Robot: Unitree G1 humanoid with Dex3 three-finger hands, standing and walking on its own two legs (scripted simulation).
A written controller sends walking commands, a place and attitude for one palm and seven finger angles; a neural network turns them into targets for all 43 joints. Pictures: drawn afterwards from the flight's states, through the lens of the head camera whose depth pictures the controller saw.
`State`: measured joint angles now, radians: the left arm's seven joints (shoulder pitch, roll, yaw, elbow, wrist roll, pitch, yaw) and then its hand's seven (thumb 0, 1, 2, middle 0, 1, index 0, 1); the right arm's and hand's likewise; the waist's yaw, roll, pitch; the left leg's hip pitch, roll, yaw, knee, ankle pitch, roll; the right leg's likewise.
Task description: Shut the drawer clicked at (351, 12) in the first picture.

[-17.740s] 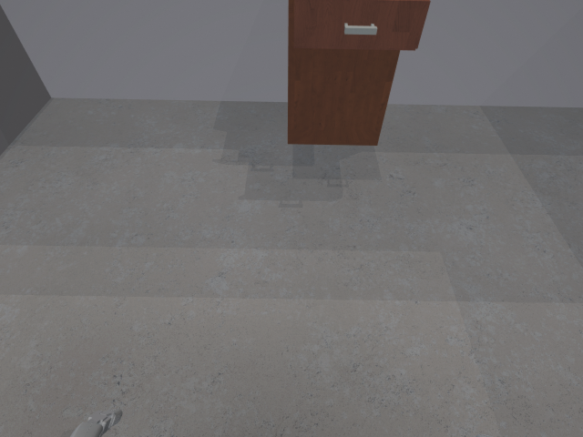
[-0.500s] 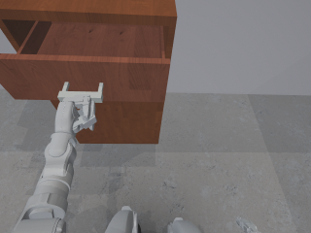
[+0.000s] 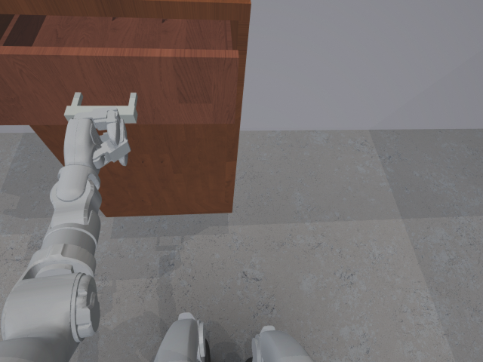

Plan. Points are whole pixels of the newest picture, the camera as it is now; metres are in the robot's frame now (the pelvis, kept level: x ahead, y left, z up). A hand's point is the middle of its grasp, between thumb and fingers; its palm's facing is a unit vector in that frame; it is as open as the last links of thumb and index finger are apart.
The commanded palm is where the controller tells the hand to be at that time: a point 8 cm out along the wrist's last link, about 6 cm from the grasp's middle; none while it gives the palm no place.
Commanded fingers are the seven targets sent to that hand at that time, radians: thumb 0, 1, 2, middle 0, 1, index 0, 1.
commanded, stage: push the drawer shut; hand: left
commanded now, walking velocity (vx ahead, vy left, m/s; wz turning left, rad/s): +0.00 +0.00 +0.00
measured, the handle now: (104, 106) +0.54 +0.22 +0.07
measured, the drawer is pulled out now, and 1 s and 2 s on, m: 0.10 0.00 0.00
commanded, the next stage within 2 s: pull the fist back off the drawer in 1.14 s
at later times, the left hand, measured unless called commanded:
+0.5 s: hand (128, 109) +0.54 +0.18 +0.06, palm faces +0.03 -1.00 -0.02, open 2.9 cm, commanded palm +0.53 +0.22 +0.06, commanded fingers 0.00 0.90 0.90 -1.40 -1.60 -1.40 -1.60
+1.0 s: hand (126, 98) +0.56 +0.19 +0.06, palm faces +0.05 -1.00 -0.03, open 2.9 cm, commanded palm +0.58 +0.21 +0.06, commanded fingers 0.00 0.90 0.90 -1.40 -1.60 -1.40 -1.60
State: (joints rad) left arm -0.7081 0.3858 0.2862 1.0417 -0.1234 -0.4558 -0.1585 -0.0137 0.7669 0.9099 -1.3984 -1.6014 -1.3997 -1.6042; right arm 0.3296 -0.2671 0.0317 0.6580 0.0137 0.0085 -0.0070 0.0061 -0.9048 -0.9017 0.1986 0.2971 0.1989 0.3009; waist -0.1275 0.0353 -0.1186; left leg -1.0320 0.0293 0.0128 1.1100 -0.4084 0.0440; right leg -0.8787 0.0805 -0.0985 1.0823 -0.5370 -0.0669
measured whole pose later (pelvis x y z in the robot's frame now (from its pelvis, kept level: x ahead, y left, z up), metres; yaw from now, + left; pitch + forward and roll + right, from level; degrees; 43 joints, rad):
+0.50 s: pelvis +0.01 +0.01 -0.01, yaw -2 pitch +24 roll -5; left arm -0.94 0.50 0.38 1.20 -0.05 -0.42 -0.16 -0.02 0.76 0.89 -1.40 -1.60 -1.40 -1.60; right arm 0.40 -0.27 0.04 0.65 -0.02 0.04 0.02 0.00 -0.90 -0.90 0.20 0.30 0.20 0.30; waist -0.20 0.05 -0.12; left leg -1.14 0.04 0.01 1.15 -0.43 0.06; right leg -0.98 0.09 -0.09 1.10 -0.54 -0.05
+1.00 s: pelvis +0.00 +0.02 -0.02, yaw -1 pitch +27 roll -7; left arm -1.13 0.59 0.37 1.33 0.02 -0.39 -0.11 -0.04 0.63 0.92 -1.40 -1.60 -1.40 -1.60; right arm 0.43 -0.27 0.06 0.65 -0.05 0.05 0.03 0.00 -0.90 -0.90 0.20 0.30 0.20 0.30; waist -0.24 0.05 -0.11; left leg -1.25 0.04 -0.02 1.20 -0.42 0.07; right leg -1.06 0.09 -0.13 1.13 -0.54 -0.05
